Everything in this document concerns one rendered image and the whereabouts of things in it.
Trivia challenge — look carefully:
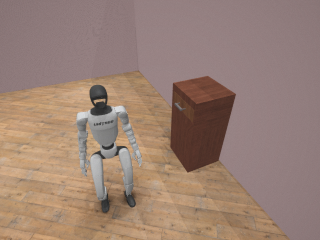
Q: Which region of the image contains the handle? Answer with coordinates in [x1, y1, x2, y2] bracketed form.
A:
[174, 102, 186, 111]

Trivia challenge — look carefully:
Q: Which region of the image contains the robot right hand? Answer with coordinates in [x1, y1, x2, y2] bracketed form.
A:
[80, 158, 90, 177]

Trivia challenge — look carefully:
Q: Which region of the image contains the robot right upper arm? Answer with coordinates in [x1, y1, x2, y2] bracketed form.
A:
[76, 111, 88, 139]

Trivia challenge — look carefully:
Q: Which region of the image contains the robot torso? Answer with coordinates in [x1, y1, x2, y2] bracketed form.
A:
[87, 106, 119, 159]

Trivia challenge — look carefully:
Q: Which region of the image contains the right robot foot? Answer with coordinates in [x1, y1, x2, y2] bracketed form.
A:
[101, 193, 110, 213]

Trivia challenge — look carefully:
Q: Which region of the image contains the cabinet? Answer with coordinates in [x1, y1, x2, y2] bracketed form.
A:
[170, 76, 236, 173]

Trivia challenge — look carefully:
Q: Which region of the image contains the robot left forearm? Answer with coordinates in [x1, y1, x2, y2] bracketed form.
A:
[125, 123, 139, 151]

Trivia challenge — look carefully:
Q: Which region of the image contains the drawer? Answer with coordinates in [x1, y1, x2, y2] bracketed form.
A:
[173, 91, 195, 122]

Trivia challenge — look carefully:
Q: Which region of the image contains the robot left upper arm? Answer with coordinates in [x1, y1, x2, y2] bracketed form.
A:
[114, 105, 132, 132]

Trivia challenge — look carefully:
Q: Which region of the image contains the robot right forearm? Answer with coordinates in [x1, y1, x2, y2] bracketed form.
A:
[77, 131, 87, 160]

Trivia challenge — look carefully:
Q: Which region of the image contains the robot left hand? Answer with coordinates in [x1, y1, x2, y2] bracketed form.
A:
[131, 149, 142, 167]

